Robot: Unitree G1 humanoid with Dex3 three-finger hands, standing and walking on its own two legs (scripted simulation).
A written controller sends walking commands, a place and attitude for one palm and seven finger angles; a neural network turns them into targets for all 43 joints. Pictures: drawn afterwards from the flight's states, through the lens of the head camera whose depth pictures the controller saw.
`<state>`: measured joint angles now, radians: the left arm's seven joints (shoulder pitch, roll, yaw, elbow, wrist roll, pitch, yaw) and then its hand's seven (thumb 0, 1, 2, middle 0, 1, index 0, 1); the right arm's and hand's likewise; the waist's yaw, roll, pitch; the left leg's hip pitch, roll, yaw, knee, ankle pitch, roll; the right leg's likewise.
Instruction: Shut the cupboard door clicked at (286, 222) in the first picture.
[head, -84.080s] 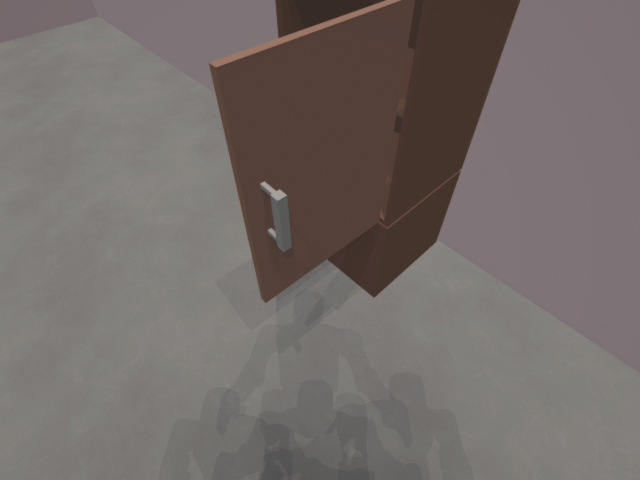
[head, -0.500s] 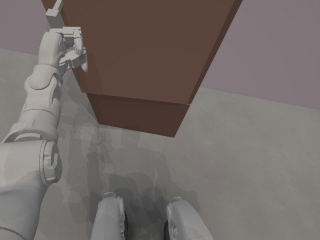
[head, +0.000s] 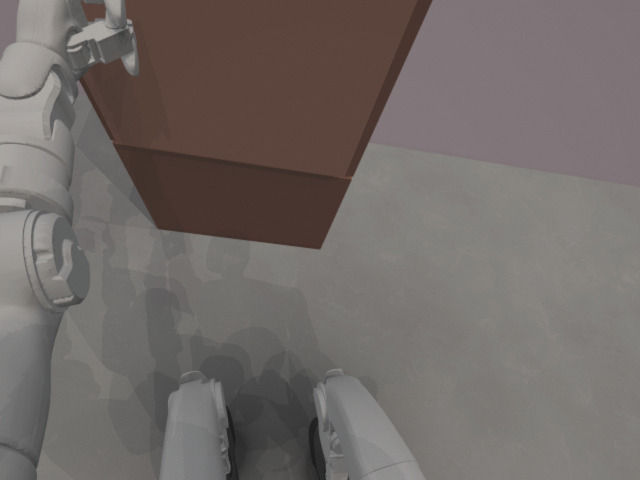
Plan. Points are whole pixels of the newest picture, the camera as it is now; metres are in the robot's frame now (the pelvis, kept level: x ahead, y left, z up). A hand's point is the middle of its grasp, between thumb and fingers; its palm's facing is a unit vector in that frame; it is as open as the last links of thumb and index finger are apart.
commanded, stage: pull the fist back off the door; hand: left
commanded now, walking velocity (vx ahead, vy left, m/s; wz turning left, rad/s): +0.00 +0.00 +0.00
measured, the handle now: out of the picture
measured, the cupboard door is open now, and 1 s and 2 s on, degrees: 0 0 0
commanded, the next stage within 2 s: draw the hand back to the body in 0.98 s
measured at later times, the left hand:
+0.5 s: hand (148, 25) +0.61 +0.12 +0.11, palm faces +0.14 -0.99 -0.05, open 3.1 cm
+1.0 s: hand (157, 90) +0.52 +0.11 +0.11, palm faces +0.12 -0.99 -0.02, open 3.2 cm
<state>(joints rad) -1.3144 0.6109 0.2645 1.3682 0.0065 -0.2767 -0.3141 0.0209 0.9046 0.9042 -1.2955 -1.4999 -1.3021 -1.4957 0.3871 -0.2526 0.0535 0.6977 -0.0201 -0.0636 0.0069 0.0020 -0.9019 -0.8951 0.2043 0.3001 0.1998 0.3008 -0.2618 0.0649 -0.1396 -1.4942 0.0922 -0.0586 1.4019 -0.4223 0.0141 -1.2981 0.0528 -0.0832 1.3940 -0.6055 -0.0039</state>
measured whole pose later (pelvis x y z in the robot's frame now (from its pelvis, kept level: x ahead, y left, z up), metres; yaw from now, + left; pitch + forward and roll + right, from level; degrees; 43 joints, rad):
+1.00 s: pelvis +0.05 -0.02 +0.06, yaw +3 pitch +23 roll -2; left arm -0.73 0.19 0.21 0.99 -0.03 -0.50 0.09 0.02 0.90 0.90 -1.30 -1.50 -1.30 -1.50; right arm 0.29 -0.25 -0.05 0.63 -0.05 0.04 0.07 0.00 -0.91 -0.90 0.20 0.30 0.19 0.30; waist -0.12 0.04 -0.17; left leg -1.13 0.06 -0.01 1.17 -0.44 -0.02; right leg -0.97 0.03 -0.04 1.19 -0.62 -0.02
